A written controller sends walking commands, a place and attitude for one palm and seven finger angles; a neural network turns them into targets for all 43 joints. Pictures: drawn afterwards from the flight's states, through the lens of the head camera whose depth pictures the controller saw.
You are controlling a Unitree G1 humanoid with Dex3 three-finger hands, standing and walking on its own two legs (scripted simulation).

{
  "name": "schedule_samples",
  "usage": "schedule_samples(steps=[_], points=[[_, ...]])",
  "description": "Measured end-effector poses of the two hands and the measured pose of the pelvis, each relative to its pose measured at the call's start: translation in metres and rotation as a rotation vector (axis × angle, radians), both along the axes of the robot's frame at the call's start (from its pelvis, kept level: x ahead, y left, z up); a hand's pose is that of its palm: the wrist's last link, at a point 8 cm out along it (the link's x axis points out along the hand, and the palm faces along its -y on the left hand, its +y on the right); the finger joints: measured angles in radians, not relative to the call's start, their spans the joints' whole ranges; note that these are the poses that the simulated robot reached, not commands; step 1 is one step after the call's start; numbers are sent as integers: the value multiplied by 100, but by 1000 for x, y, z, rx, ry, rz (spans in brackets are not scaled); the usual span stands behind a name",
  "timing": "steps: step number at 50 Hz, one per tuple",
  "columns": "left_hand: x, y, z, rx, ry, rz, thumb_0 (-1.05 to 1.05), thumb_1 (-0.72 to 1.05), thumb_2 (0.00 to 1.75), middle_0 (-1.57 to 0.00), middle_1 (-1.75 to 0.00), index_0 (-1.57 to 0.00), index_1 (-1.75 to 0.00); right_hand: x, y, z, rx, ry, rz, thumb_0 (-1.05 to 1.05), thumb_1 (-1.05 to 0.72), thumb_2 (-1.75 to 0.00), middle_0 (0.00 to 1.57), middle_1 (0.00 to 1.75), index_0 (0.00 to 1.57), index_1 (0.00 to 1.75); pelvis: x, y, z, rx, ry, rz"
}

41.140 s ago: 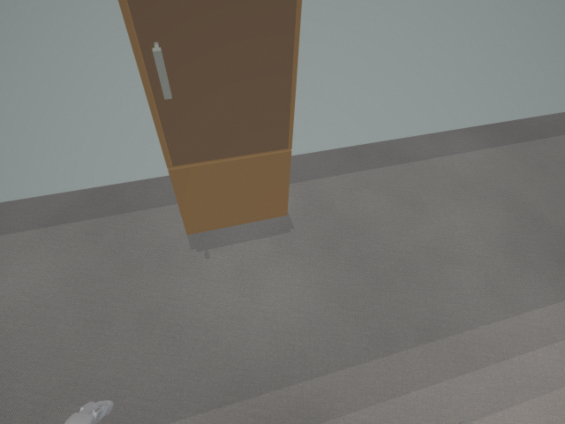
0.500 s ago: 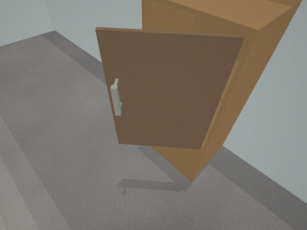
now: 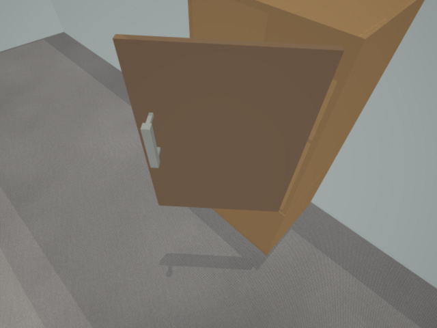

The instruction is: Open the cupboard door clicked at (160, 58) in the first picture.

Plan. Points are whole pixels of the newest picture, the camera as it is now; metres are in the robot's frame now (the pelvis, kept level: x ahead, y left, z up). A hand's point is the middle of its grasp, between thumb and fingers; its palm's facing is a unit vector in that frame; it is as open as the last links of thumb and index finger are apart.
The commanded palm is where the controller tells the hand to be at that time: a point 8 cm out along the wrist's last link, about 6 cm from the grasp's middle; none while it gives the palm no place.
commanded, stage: come to a stop and stand still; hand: left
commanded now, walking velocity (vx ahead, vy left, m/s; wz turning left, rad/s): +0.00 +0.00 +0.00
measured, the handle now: (152, 141) +0.52 +0.19 +0.01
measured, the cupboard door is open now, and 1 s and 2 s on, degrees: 41 41 41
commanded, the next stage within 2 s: look again from close up in 0.20 s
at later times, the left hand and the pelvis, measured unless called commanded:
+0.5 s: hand out of the picture +0.01 +0.17 -0.18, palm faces +0.02 -0.98 -0.19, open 7.4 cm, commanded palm none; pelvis +0.01 +0.01 -0.01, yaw +1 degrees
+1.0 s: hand out of the picture +0.09 +0.22 -0.12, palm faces +0.20 -0.95 -0.22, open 7.4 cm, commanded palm +0.10 +0.26 -0.07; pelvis +0.00 +0.03 -0.01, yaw +2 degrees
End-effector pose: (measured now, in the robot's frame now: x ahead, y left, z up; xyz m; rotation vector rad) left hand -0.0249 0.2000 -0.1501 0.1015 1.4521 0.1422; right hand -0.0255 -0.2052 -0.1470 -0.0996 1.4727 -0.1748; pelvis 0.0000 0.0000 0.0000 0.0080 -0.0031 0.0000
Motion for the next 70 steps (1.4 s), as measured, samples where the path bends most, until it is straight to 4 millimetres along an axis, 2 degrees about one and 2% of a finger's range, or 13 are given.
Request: schedule_samples(steps=[18, 27, 34, 46, 48, 52, 54, 56, 58, 61, 66, 68, 70], points=[[6, 5, -1, 12, 5, -21, 0, 91, 90, -20, -30, -20, -30, 34, -14, -1, -32, -59, 37, 1, -93, -90, 20, 30, 20, 30, 11, 4, -3, -19, 11, -1], [32, 29, -3, 47, -79, -26, 0, 91, 90, -20, -30, -20, -30, 53, -5, -7, -35, -134, 74, 1, -94, -90, 20, 30, 20, 30, 14, 16, -10, -15, 3, 12], [46, 44, -4, 56, -127, -37, 0, 91, 90, -20, -30, -20, -30, 63, -1, -2, -45, -166, 92, 1, -94, -90, 20, 30, 20, 30, 11, 21, -10, -8, -5, 11], [30, 55, -6, 48, -83, -43, 0, 91, 90, -20, -30, -20, -30, 67, 2, 6, -61, -170, 111, 0, -91, -90, 20, 30, 20, 30, 6, 27, -7, -14, 4, 9], [55, 61, 17, 65, -245, 50, 1, 90, 90, -20, -30, -21, -30, 74, 1, 13, -73, -270, 109, 1, -91, -90, 20, 30, 20, 30, 2, 28, -8, -10, 11, 17], [132, 68, 104, 151, -802, 71, 1, 88, 88, -20, -32, -21, -32, 100, -1, 25, -77, -525, 130, 1, -91, -90, 20, 30, 20, 30, -9, 28, -9, 12, 9, 51], [165, 64, 137, 142, -1052, 37, 1, 85, 87, -20, -34, -21, -33, 116, -5, 26, -73, -628, 154, 1, -91, -90, 20, 30, 20, 30, -18, 25, -17, 23, 15, 71], [188, 58, 155, 102, -1244, 3, 1, 82, 86, -20, -36, -21, -35, 131, -10, 27, -79, -709, 180, 1, -91, -90, 20, 30, 20, 30, -26, 22, -27, 13, 36, 82], [197, 53, 158, 35, -1379, -35, 0, 79, 84, -20, -38, -21, -38, 144, -17, 29, -93, -774, 194, 1, -91, -90, 20, 30, 20, 30, -32, 16, -38, 4, 75, 73], [189, 48, 138, -61, -1461, -134, 0, 72, 82, -21, -42, -21, -42, 163, -29, 35, -115, -863, 211, 1, -90, -90, 20, 30, 20, 30, -39, 7, -57, -5, 112, 55], [142, 58, 84, -92, -1313, -119, 0, 61, 77, -22, -49, -23, -49, 186, -43, 42, -164, -942, 263, 1, -91, -90, 20, 30, 20, 30, -43, -3, -80, -22, 148, 59], [125, 67, 78, -44, -1288, -57, 1, 56, 75, -23, -52, -23, -52, 193, -44, 40, -177, -944, 287, 1, -91, -90, 20, 30, 20, 30, -42, -6, -84, -34, 157, 70], [118, 75, 87, 20, -1329, -23, 1, 51, 73, -23, -55, -24, -55, 199, -40, 35, -180, -934, 313, 1, -91, -90, 20, 30, 20, 30, -39, -7, -87, -47, 163, 82]])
